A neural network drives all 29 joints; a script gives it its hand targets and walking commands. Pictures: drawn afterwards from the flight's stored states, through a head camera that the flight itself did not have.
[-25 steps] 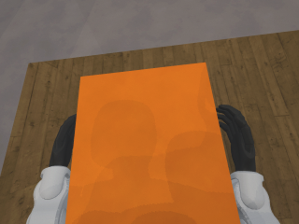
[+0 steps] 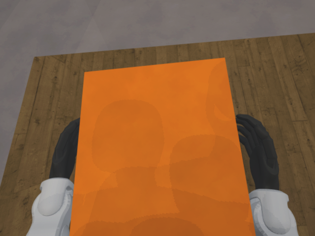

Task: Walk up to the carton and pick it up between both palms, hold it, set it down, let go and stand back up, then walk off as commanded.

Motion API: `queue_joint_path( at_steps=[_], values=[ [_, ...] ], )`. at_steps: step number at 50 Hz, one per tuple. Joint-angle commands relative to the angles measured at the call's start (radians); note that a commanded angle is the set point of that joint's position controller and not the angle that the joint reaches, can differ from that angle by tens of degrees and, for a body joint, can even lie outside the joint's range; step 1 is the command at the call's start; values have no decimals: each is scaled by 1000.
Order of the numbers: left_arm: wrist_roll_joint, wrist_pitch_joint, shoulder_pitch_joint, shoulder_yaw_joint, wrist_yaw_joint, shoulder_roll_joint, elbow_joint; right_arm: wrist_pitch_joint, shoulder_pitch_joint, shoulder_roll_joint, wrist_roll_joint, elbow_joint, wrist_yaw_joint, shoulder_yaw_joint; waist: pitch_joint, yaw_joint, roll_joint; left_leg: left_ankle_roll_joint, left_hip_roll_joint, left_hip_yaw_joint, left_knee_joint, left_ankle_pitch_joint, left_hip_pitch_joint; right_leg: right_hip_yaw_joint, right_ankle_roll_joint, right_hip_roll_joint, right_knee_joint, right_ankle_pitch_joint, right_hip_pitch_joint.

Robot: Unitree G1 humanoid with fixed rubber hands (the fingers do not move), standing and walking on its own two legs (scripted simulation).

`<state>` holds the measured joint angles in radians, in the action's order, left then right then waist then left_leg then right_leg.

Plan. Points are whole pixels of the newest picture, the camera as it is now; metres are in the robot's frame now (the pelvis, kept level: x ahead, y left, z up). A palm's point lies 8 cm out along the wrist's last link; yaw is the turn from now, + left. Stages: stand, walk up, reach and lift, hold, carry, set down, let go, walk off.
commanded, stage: hold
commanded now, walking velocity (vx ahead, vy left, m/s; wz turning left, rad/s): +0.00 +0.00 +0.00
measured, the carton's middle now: (161, 155) +0.31 +0.00 -0.01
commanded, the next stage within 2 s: none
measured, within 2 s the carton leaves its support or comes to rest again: neither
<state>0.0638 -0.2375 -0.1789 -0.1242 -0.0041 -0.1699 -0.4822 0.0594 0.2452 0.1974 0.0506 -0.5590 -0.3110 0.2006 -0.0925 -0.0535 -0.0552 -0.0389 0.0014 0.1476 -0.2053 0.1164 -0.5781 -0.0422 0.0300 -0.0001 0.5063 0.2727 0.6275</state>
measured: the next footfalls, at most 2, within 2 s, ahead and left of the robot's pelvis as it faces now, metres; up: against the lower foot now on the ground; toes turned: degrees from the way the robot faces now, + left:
none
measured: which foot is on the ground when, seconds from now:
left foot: down 0.00-1.00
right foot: down 0.00-1.00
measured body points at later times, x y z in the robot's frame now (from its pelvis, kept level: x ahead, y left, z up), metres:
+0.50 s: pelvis +0.00 +0.02 +0.00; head +0.17 -0.03 +0.41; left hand +0.31 +0.18 +0.07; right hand +0.26 -0.18 +0.07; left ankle -0.04 +0.17 -0.73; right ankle -0.11 -0.08 -0.73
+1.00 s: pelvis -0.01 +0.03 +0.01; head +0.15 +0.00 +0.43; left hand +0.29 +0.20 +0.08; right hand +0.24 -0.16 +0.10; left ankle -0.04 +0.18 -0.74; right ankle -0.11 -0.08 -0.73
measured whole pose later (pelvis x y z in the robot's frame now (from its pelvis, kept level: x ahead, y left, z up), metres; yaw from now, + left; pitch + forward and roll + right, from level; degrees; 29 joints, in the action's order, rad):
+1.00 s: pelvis -0.01 +0.03 +0.01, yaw -4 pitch +25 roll -1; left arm 0.12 -0.26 -0.28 -0.09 0.02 -0.19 -0.58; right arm 0.09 0.32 0.20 0.05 -0.66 -0.33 0.21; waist -0.08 -0.05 -0.06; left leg -0.04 0.01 0.14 -0.21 0.11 -0.53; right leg 0.00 0.02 -0.01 0.34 0.18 0.51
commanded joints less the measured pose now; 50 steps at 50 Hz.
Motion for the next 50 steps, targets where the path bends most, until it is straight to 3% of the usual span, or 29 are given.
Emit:
queue_joint_path(
  at_steps=[1, 3, 4, 8, 12, 14, 16, 17, 18, 19, 20, 21, 23, 27, 28, 29, 30, 32, 33, 35, 36, 38, 42, 43, 45, 46, 47, 48, 50],
  values=[
    [171, 109, -244, 494, -147, 38, -558, -69, 277, -336, 72, -706, -9, 722, -592, 31, 211, 56, -105, -28, -117, -178, 135, 92, 198, 115, 111, -1918, -764],
    [98, 99, -244, 400, -127, 72, -541, -53, 241, -287, 38, -656, 0, 679, -625, 59, 185, 53, -72, 0, 11, -66, 60, 126, 238, 151, 140, -1886, -842],
    [136, 107, -219, 455, -130, 90, -596, -50, 247, -310, 36, -618, -10, 679, -622, 16, 175, 47, -75, -5, -25, -140, 97, 125, 239, 125, 150, -1872, -832],
    [135, 126, -227, 455, -117, 100, -570, -55, 228, -273, 40, -568, 0, 673, -517, 18, 147, 61, -81, 18, -4, -127, 77, 109, 220, 117, 153, -1867, -713],
    [161, 122, -242, 502, -113, 114, -656, -72, 252, -250, 3, -527, -4, 615, -481, -36, 61, 58, -69, 23, -26, -347, 156, 64, 223, 63, 221, -1765, -573],
    [195, 126, -231, 554, -104, 141, -682, -101, 184, -224, 7, -474, 8, 587, -505, -23, -70, 34, -17, 65, -131, -643, 524, -19, 195, 23, 158, -1407, -139],
    [261, 129, -135, 647, -94, 158, -714, -141, -30, -143, -48, -249, 36, 466, -547, -36, -288, 6, 159, 155, -342, -1357, 1159, -67, -18, -9, -286, -655, 606],
    [261, 132, -151, 631, -87, 85, -656, -160, -39, -153, -10, -299, 44, 464, -695, -28, -247, -20, 128, 48, -364, -1357, 1105, 5, -169, -29, -493, -652, 469],
    [258, 131, -188, 614, -91, 67, -650, -164, 35, -157, 16, -390, 39, 526, -690, -35, -138, -23, 79, 2, -333, -1193, 882, 39, -136, 18, -460, -997, 140],
    [242, 118, -252, 609, -97, 75, -631, -145, 68, -170, 34, -463, 30, 587, -648, -20, -70, -3, 50, 28, -274, -992, 707, 22, -31, 56, -310, -1296, -106],
    [212, 108, -341, 529, -102, 44, -571, -129, 150, -218, 35, -619, 8, 659, -582, 38, 71, 35, -35, -25, -185, -600, 339, 64, 66, 100, -130, -1664, -491],
    [171, 91, -409, 466, -104, -25, -628, -95, 430, -297, -7, -720, -10, 686, -568, 24, 224, 73, -121, -29, -49, -155, 1, 106, 189, 140, 121, -2048, -870],
    [115, 66, -373, 415, -104, 32, -630, -75, 369, -226, 2, -558, -8, 659, -500, 18, 180, 66, -77, 0, 82, -162, 78, 95, 248, 114, 157, -1945, -815],
    [160, 86, -236, 496, -121, 99, -597, -73, 192, -178, 39, -510, -1, 615, -512, -15, 95, 64, -53, 23, -6, -413, 299, 54, 210, 29, 166, -1659, -612],
    [153, 86, -343, 496, -119, 97, -664, -91, 285, -157, 67, -552, 5, 646, -490, 31, 46, 45, -59, 33, -39, -532, 399, 38, 195, 14, 155, -1627, -545],
    [181, 95, -243, 505, -120, 78, -665, -85, 192, -130, 38, -487, 1, 593, -468, -11, 28, 52, -40, 41, -47, -612, 494, 23, 190, 8, 124, -1484, -397],
    [222, 105, -268, 546, -129, 108, -675, -109, 199, -125, 26, -452, 0, 574, -462, -25, -36, 40, 11, 73, -126, -829, 707, -4, 158, 2, 35, -1265, -104],
    [268, 103, -234, 611, -117, 113, -642, -124, 19, -60, -6, -364, 21, 519, -552, 10, -119, 26, 124, 92, -285, -1229, 1048, -8, -43, -17, -382, -759, 343],
    [257, 122, -167, 570, -109, 52, -614, -136, -15, -67, 39, -474, 24, 545, -632, 42, -57, 10, 80, 23, -267, -1105, 866, 37, -106, 0, -444, -929, 77],
    [191, 121, -363, 508, -106, 31, -582, -99, 219, -183, 71, -636, 19, 691, -600, 77, 176, 24, -84, -52, -134, -469, 219, 98, 78, 58, -57, -1740, -776],
    [160, 100, -388, 474, -114, 8, -663, -56, 369, -276, 39, -730, 1, 727, -606, 61, 249, 62, -109, -13, 15, -159, 145, 129, 210, 99, 111, -1910, -919],
    [131, 92, -262, 413, -102, 16, -606, -53, 125, -187, 44, -547, 9, 647, -542, 76, 159, 50, -76, -1, 28, -262, 221, 116, 214, 66, 119, -1750, -802],
    [170, 81, -245, 528, -108, 86, -687, -54, 148, -176, 60, -524, 8, 630, -516, 3, 48, 28, -58, 16, -46, -554, 409, 53, 179, -5, 111, -1545, -625],
    [161, 84, -184, 503, -95, 73, -726, -53, 72, -134, 63, -467, 24, 598, -502, 30, -34, 15, -42, 29, -71, -677, 531, 34, 162, -16, 92, -1403, -498],
    [220, 86, -183, 588, -93, 136, -748, -69, 37, -110, 41, -329, 38, 532, -561, 15, -188, -4, 79, 91, -221, -1135, 1029, -5, 52, -37, -183, -882, 79],
    [218, 87, -96, 574, -76, 99, -733, -86, -76, -67, 37, -357, 44, 473, -615, 67, -201, -12, 100, 61, -270, -1239, 1047, 3, -75, -36, -392, -675, 144],
    [215, 91, -101, 577, -70, 70, -722, -103, -23, -97, 77, -418, 45, 504, -681, 55, -142, -31, 60, 0, -284, -1174, 900, 32, -104, -20, -421, -883, -78],
    [167, 92, -207, 528, -64, 57, -714, -107, 25, -117, 89, -454, 52, 556, -645, 102, -89, -45, 25, -17, -249, -1074, 724, 59, -45, 1, -315, -1148, -385],
    [156, 65, -229, 493, -77, 46, -657, -54, 64, -217, 67, -547, 36, 608, -586, 74, 86, 22, -75, -33, -120, -620, 418, 100, 127, 22, -33, -1486, -724]
  ],
)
